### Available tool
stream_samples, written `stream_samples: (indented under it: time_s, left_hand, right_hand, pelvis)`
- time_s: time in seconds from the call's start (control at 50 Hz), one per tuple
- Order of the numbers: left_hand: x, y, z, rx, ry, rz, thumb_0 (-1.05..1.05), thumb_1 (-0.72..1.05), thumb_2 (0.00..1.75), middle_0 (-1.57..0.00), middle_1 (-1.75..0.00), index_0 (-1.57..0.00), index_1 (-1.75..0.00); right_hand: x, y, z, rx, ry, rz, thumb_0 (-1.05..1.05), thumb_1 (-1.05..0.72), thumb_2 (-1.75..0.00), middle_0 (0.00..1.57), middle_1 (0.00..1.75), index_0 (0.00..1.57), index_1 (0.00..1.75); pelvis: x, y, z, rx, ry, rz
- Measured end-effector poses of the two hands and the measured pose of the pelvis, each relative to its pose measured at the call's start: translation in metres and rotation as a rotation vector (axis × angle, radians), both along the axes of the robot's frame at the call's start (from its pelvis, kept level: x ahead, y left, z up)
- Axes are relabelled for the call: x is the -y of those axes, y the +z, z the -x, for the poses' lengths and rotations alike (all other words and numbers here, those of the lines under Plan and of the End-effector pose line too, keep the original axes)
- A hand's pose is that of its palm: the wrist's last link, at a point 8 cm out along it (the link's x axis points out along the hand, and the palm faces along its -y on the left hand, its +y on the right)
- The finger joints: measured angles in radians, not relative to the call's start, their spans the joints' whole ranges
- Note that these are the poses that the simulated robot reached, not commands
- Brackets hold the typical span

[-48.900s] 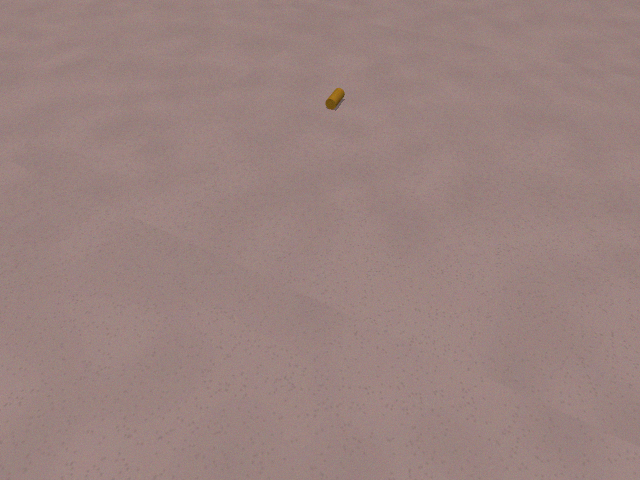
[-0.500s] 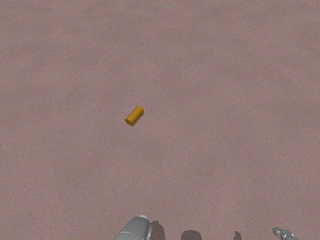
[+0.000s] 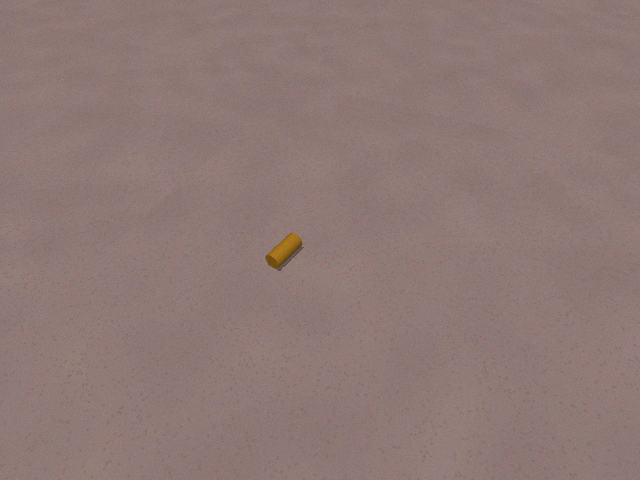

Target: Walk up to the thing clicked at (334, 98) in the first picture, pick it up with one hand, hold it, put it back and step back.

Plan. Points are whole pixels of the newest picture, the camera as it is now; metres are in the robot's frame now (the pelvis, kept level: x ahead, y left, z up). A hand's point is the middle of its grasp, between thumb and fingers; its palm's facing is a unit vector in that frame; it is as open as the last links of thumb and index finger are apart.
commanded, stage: step back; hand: left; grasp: from above
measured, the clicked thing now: (284, 250) +1.10 +0.21 -0.73
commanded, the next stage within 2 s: stand in 0.56 s
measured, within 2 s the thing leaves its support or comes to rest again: neither
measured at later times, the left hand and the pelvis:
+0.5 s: hand out of the picture +0.14 +0.28 -0.14, palm faces +0.03 -0.93 -0.36, open 7.4 cm; pelvis +0.03 +0.01 +0.01, yaw +0 degrees
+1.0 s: hand out of the picture +0.09 +0.26 -0.14, palm faces -0.01 -0.95 -0.32, open 7.4 cm; pelvis +0.01 +0.01 +0.02, yaw +0 degrees
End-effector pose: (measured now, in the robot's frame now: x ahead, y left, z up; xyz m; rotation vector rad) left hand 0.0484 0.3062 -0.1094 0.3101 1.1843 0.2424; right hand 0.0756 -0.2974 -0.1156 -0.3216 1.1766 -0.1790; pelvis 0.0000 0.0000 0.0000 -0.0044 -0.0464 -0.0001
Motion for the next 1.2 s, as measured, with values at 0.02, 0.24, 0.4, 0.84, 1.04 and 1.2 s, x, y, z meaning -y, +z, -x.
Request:
stream_samples:
  time_s: [0.02, 0.24, 0.4, 0.84, 1.04, 1.2]
  left_hand:
    - [0.0, 0.0, -0.001, 0.002, 0.004, 0.004, 0.01, 0.9, 0.89, -0.2, -0.3, -0.2, -0.3]
    - [-0.009, -0.004, -0.036, -0.005, 0.003, 0.032, 0.01, 0.9, 0.89, -0.2, -0.3, -0.2, -0.3]
    - [-0.013, 0.002, -0.068, 0.037, -0.01, 0.009, 0.01, 0.9, 0.89, -0.2, -0.3, -0.2, -0.3]
    - [0.001, 0.006, -0.059, -0.011, -0.027, 0.042, 0.01, 0.9, 0.89, -0.2, -0.3, -0.2, -0.3]
    - [0.001, 0.007, -0.033, -0.045, -0.019, 0.037, 0.01, 0.9, 0.89, -0.2, -0.3, -0.2, -0.3]
    - [-0.001, 0.009, -0.017, -0.066, -0.01, 0.023, 0.01, 0.9, 0.89, -0.2, -0.3, -0.2, -0.3]
  right_hand:
    - [0.0, 0.001, -0.002, -0.001, 0.005, 0.005, 0.0, -0.9, -0.89, 0.2, 0.3, 0.2, 0.3]
    - [-0.013, 0.009, -0.017, -0.036, 0.003, 0.02, 0.0, -0.9, -0.89, 0.2, 0.3, 0.2, 0.3]
    - [-0.018, 0.01, -0.048, 0.014, -0.005, 0.013, 0.0, -0.9, -0.89, 0.2, 0.3, 0.2, 0.3]
    - [-0.02, 0.02, -0.048, 0.02, -0.006, 0.0, 0.0, -0.9, -0.89, 0.2, 0.3, 0.2, 0.3]
    - [-0.013, 0.017, -0.019, -0.023, -0.015, -0.001, 0.0, -0.9, -0.89, 0.2, 0.3, 0.2, 0.3]
    - [-0.01, 0.013, 0.001, -0.056, -0.018, -0.007, 0.0, -0.9, -0.89, 0.2, 0.3, 0.2, 0.3]
  pelvis:
    - [-0.002, 0.0, -0.001, -0.003, 0.005, -0.001]
    - [-0.011, 0.006, -0.022, -0.017, 0.005, 0.005]
    - [-0.013, 0.007, -0.03, -0.014, 0.008, 0.005]
    - [-0.013, 0.018, -0.024, 0.008, -0.001, -0.004]
    - [-0.01, 0.019, -0.012, 0.011, 0.001, -0.005]
    - [-0.006, 0.019, -0.006, 0.009, 0.003, -0.006]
